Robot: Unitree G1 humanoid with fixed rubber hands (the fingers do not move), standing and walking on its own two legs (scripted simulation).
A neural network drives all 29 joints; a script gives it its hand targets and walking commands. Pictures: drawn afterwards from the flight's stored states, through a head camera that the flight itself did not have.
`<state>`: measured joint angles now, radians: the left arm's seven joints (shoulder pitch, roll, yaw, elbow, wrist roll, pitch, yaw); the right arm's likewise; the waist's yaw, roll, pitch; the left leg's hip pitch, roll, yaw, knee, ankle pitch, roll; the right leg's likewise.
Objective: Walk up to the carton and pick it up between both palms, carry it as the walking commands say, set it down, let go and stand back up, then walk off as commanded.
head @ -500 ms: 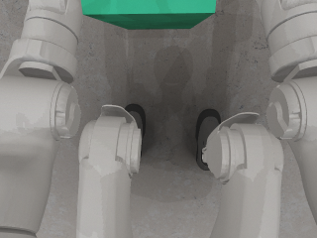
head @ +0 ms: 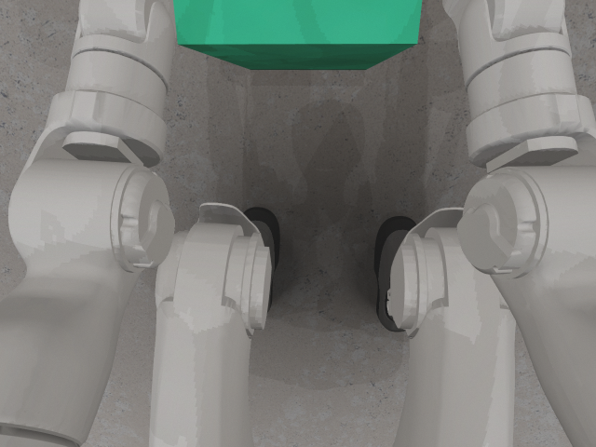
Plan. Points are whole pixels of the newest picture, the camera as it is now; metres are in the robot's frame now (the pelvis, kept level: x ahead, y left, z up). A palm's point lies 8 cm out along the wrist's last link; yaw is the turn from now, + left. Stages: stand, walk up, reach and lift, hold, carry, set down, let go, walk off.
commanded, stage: reach and lift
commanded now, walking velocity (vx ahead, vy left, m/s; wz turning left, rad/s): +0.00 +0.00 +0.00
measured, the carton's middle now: out of the picture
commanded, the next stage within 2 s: none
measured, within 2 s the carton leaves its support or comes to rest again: leaves its support in 0.50 s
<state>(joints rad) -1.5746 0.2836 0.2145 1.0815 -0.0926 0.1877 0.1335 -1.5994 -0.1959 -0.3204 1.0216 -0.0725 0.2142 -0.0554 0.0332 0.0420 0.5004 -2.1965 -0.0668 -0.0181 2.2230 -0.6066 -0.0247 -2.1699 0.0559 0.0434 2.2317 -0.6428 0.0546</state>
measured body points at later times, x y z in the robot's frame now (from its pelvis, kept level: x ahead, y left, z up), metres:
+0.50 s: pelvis +0.00 +0.00 +0.01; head +0.38 +0.01 +0.23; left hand +0.56 +0.14 -0.18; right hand +0.58 -0.12 -0.17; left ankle +0.11 +0.12 -0.34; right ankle +0.10 -0.13 -0.34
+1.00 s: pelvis -0.01 -0.02 +0.05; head +0.37 -0.02 +0.27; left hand +0.56 +0.14 -0.11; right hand +0.57 -0.12 -0.11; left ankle +0.11 +0.12 -0.34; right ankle +0.10 -0.13 -0.34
